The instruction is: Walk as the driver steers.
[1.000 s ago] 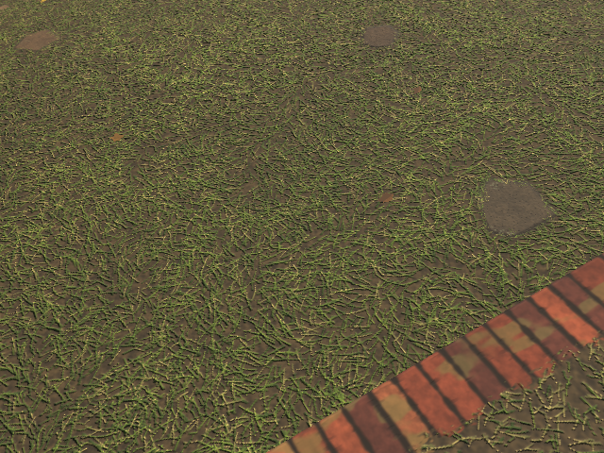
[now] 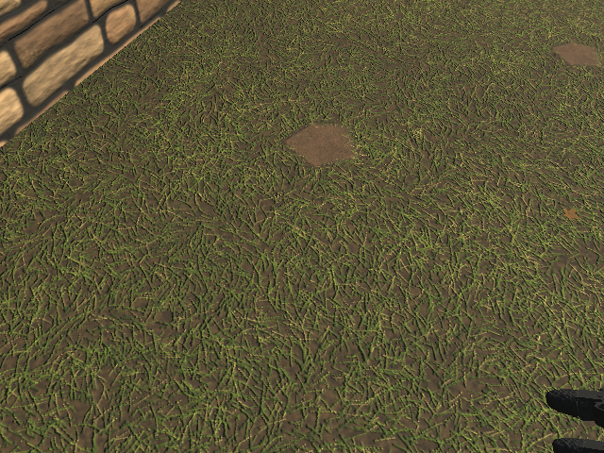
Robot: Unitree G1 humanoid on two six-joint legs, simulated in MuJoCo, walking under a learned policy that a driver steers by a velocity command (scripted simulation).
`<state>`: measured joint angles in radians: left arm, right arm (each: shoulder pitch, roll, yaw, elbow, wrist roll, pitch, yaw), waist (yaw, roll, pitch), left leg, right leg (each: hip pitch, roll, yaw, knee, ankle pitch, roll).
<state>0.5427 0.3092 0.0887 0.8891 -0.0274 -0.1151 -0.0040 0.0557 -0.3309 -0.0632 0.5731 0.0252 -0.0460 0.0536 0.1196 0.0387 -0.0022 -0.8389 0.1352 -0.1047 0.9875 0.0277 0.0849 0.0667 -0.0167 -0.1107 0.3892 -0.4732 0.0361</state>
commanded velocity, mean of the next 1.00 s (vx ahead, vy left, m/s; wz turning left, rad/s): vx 0.99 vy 0.00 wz -0.75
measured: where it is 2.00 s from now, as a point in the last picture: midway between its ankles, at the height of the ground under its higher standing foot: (596, 257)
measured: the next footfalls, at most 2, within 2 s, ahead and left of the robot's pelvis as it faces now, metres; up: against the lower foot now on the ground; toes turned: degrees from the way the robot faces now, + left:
left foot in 0.20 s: +0.39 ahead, +0.22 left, -0.19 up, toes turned -6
right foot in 0.60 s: +0.74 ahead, -0.08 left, -0.19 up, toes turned -29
